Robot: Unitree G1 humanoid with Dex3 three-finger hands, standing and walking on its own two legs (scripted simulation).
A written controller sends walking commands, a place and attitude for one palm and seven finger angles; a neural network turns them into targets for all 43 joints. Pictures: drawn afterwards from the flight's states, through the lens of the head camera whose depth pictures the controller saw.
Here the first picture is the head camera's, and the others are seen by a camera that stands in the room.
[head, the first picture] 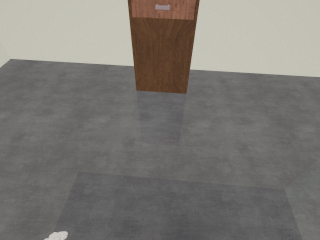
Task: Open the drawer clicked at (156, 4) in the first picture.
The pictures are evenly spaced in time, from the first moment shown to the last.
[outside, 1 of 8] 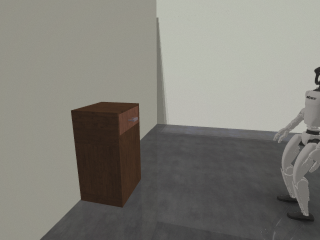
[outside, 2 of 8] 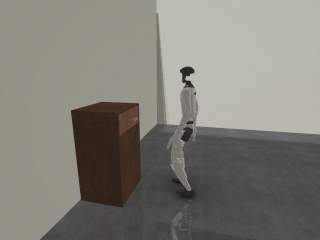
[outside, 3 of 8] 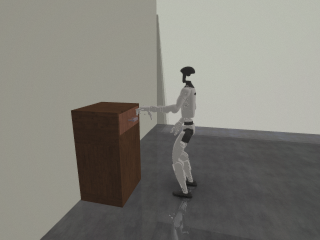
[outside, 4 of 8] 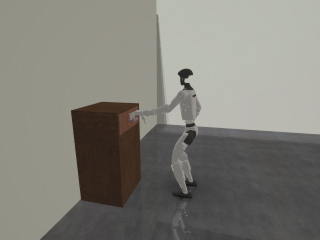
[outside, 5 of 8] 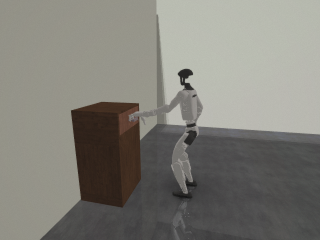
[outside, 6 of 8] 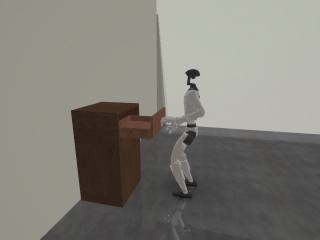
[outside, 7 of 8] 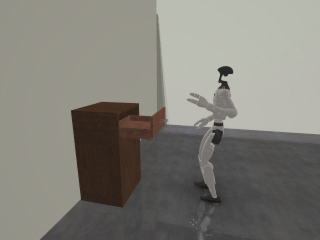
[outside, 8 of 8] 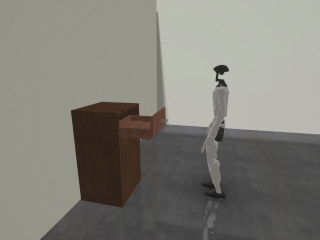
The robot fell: no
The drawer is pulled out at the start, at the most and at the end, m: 0.00 0.30 0.30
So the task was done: yes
